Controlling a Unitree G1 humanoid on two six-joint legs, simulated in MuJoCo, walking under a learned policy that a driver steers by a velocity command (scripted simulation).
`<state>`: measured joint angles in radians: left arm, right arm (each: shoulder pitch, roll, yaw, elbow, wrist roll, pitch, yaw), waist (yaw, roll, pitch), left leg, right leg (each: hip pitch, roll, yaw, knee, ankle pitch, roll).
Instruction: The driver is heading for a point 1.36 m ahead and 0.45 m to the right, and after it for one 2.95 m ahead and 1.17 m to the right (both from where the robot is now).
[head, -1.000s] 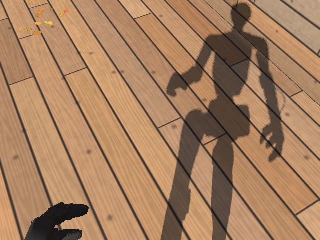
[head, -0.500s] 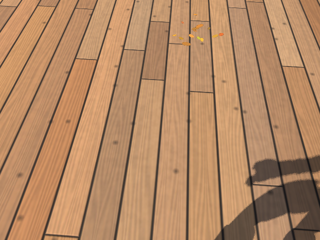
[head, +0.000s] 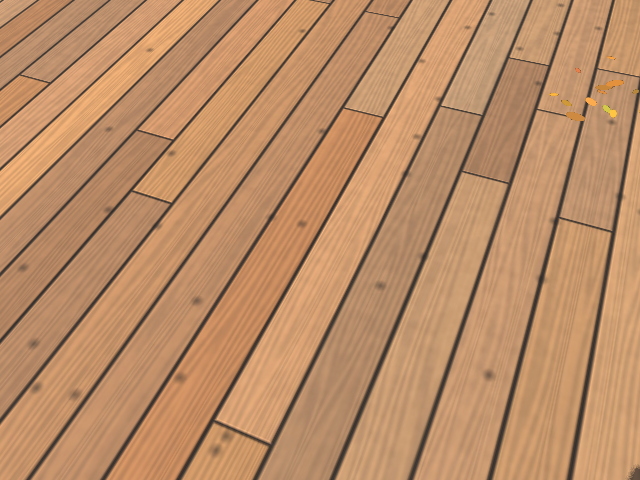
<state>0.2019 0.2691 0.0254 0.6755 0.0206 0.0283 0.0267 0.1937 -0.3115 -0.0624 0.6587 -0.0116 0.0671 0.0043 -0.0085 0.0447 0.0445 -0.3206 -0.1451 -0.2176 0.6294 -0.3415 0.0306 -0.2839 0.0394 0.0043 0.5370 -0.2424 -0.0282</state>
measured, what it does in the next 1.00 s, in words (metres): steps on the spot: left foot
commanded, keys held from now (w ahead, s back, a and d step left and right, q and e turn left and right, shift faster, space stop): shift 1.00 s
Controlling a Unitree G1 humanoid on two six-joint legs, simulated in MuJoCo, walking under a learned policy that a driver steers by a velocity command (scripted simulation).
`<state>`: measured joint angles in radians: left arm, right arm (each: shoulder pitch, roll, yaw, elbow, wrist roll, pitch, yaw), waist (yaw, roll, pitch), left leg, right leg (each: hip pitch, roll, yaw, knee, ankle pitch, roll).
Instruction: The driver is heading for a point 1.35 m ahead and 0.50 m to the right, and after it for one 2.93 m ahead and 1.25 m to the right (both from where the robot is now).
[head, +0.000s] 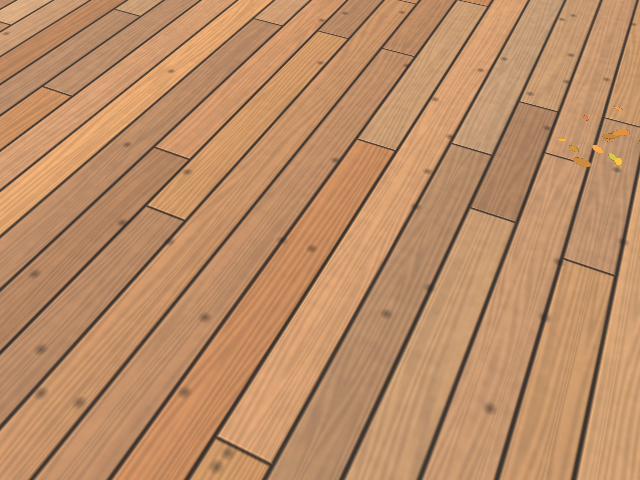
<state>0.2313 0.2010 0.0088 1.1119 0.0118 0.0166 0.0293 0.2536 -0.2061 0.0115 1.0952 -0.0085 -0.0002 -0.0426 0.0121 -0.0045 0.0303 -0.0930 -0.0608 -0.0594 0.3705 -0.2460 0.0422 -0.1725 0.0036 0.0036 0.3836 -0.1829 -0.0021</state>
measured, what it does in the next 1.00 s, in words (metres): walks ahead: right foot, then left foot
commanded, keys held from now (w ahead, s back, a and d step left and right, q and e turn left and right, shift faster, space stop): shift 0.18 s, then w+shift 0.80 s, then w+e+shift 0.02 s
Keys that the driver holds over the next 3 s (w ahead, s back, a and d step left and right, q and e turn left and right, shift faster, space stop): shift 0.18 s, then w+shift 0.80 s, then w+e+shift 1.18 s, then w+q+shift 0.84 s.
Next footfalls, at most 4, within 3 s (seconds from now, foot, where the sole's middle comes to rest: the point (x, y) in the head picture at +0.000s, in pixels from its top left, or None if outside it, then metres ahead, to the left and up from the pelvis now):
0.48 right None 0.12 -0.15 -0.78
0.94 left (326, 458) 0.57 0.02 -0.78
1.42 right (386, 299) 0.99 -0.13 -0.78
1.82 left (382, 180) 1.45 -0.15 -0.78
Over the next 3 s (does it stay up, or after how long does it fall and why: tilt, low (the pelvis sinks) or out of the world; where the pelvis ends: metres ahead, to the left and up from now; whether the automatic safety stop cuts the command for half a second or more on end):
stays up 1.90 -0.93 -0.01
